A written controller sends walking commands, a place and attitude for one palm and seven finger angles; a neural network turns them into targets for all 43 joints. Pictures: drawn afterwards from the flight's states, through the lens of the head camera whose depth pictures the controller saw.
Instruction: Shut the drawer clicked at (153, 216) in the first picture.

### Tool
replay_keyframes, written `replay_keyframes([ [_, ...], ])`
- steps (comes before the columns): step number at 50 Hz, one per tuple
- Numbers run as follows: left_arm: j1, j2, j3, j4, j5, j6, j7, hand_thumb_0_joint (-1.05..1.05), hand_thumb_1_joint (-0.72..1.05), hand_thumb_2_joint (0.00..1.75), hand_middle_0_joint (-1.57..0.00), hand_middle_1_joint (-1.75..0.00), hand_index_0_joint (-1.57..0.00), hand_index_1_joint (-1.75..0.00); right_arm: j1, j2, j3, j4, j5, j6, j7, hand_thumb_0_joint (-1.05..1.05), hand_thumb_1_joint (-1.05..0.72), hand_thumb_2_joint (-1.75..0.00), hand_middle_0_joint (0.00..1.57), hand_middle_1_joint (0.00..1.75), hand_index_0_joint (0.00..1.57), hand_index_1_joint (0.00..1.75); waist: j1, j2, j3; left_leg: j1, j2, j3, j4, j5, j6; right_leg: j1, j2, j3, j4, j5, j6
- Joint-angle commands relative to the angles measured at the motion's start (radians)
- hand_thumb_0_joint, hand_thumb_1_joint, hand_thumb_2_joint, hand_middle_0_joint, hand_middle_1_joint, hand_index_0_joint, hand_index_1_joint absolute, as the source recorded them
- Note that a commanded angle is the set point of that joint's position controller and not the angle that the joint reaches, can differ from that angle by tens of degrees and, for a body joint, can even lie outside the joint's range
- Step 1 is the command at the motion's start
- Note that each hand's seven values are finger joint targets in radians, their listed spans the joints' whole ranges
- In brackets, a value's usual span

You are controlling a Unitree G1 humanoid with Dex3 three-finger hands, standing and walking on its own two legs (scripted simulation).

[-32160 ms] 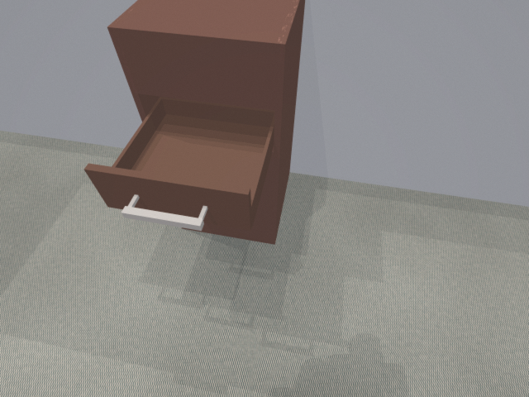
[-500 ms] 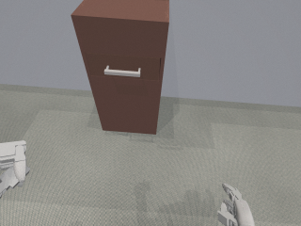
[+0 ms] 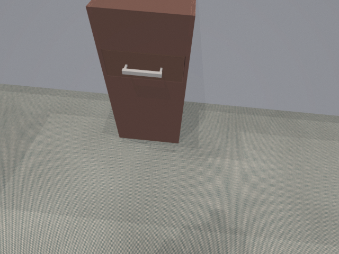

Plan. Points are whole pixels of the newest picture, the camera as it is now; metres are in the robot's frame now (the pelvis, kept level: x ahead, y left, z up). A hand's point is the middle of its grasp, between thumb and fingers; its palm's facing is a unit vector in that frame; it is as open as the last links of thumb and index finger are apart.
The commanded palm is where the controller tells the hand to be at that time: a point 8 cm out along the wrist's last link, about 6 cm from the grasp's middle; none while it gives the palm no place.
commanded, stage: let the arm hang, fingers relaxed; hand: left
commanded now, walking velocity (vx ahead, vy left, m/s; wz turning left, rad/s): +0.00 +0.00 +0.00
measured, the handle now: (142, 70) +0.90 +0.19 -0.14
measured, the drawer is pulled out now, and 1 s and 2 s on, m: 0.00 0.00 0.00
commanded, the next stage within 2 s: look to check the result in 0.62 s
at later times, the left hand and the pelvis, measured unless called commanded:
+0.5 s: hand out of the picture +0.06 +0.18 -0.17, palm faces -0.01 -0.98 -0.21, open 7.3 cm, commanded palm none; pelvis +0.02 +0.00 +0.00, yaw -1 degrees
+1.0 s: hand out of the picture +0.04 +0.17 -0.17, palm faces +0.00 -0.97 -0.23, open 7.4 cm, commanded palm none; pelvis +0.03 -0.01 +0.01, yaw -1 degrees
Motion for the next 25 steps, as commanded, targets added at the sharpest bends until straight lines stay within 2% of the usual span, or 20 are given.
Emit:
replay_keyframes([
  [1, -0.040, 0.112, 0.019, -0.020, -0.007, -0.040, 0.004, 0.00, 0.90, 0.90, -0.40, -0.52, -0.40, -0.52, 0.008, -0.124, -0.032, -0.032, 0.000, -0.032, -0.017, 0.00, -0.90, -0.90, 0.20, 0.30, 0.20, 0.30, -0.018, 0.024, -0.026, -0.005, 0.103, -0.131, -0.156, -0.119, 0.022, -0.019, -0.082, 0.114, -0.118, -0.144, -0.058],
  [6, -0.037, 0.101, 0.016, 0.034, -0.009, -0.042, 0.009, 0.00, 0.90, 0.90, -0.20, -0.30, -0.20, -0.30, 0.023, -0.118, -0.030, 0.014, 0.001, -0.038, -0.022, 0.00, -0.90, -0.90, 0.20, 0.30, 0.20, 0.30, -0.016, 0.002, -0.009, 0.009, 0.114, -0.136, -0.175, -0.083, 0.024, -0.019, -0.079, 0.106, -0.106, -0.104, -0.056],
  [9, -0.036, 0.093, 0.015, 0.051, -0.008, -0.042, 0.012, 0.00, 0.90, 0.90, -0.20, -0.30, -0.20, -0.30, 0.021, -0.108, -0.028, 0.032, 0.000, -0.039, -0.023, 0.00, -0.90, -0.90, 0.20, 0.30, 0.20, 0.30, -0.012, 0.009, 0.007, 0.003, 0.116, -0.133, -0.186, -0.073, 0.023, -0.019, -0.078, 0.106, -0.102, -0.089, -0.054],
  [13, -0.043, 0.087, 0.015, 0.065, -0.008, -0.046, 0.015, 0.00, 0.90, 0.90, -0.20, -0.30, -0.20, -0.30, 0.014, -0.092, -0.026, 0.050, 0.002, -0.044, -0.023, 0.00, -0.90, -0.90, 0.20, 0.30, 0.20, 0.30, -0.012, -0.008, -0.010, 0.030, 0.111, -0.117, -0.173, 0.006, 0.021, -0.003, -0.084, 0.105, -0.099, -0.038, -0.050],
  [19, -0.072, 0.074, 0.017, 0.068, -0.008, -0.048, 0.018, 0.00, 0.90, 0.90, -0.20, -0.30, -0.20, -0.30, -0.002, -0.079, -0.024, 0.067, 0.000, -0.048, -0.025, 0.00, -0.90, -0.90, 0.20, 0.30, 0.20, 0.30, -0.015, 0.023, -0.004, 0.052, 0.115, -0.106, -0.177, 0.071, 0.014, 0.003, -0.084, 0.106, -0.099, 0.006, -0.044],
  [25, -0.082, 0.065, 0.019, 0.068, -0.008, -0.051, 0.018, 0.00, 0.90, 0.90, -0.20, -0.30, -0.20, -0.30, -0.014, -0.069, -0.023, 0.075, 0.000, -0.052, -0.027, 0.00, -0.90, -0.90, 0.20, 0.30, 0.20, 0.30, -0.013, 0.028, -0.019, 0.073, 0.113, -0.099, -0.175, 0.120, 0.011, 0.024, -0.087, 0.106, -0.102, 0.043, -0.042],
])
